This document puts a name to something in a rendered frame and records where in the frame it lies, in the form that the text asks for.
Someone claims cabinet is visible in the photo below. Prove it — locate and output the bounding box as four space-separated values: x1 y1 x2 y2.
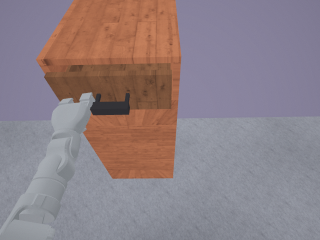
36 0 182 179

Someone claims robot left hand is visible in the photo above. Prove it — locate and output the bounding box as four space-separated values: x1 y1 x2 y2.
51 92 96 135

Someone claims robot left forearm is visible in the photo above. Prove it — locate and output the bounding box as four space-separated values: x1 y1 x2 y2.
0 129 81 239

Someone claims left robot upper arm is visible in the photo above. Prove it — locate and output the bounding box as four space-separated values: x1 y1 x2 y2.
0 219 56 240

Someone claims handle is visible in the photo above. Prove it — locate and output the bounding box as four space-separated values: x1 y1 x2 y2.
90 93 130 115

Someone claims drawer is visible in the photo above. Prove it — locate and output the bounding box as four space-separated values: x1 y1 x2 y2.
44 63 172 110

